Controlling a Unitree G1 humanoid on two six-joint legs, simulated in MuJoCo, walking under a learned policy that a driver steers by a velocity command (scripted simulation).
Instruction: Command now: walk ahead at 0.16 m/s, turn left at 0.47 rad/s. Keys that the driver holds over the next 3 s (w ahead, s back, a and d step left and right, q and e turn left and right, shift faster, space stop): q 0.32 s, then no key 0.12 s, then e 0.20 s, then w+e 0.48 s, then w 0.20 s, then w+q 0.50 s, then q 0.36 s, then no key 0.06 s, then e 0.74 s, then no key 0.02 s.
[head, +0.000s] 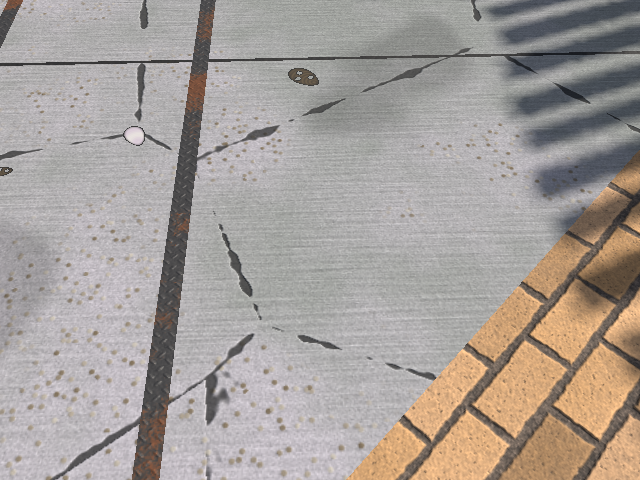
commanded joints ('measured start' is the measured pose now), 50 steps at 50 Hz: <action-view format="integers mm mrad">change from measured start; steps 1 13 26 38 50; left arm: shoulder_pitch -13 -69 -78 27 -125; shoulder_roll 167 96 86 185 71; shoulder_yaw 38 40 27 64 67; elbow -50 -171 -176 -120 -241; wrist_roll -5 19 -5 5 -9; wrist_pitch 11 109 103 74 35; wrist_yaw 14 6 8 -14 -38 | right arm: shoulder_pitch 237 100 113 -22 276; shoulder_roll -104 -183 -131 -123 -348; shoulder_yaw -34 -66 -42 -29 -69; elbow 18 -65 -46 -62 -49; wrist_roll -15 21 -1 6 1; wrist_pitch -24 30 54 16 -38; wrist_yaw -8 -34 -43 -33 -82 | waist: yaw -121 -30 -61 8 -165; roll -65 45 96 -153 239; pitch -145 -159 -144 -9 -150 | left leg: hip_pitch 284 241 241 -93 735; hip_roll -63 129 136 -57 404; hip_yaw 11 -385 -477 -114 -690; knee -162 -334 -371 167 -494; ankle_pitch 75 127 -169 -314 -616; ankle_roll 58 165 126 -86 52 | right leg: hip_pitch -48 -495 -273 -49 -767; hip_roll -212 -52 -10 -215 126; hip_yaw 38 241 215 692 340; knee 371 682 252 -219 440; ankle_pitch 875 20 -30 -118 -213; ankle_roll -41 86 26 -193 -30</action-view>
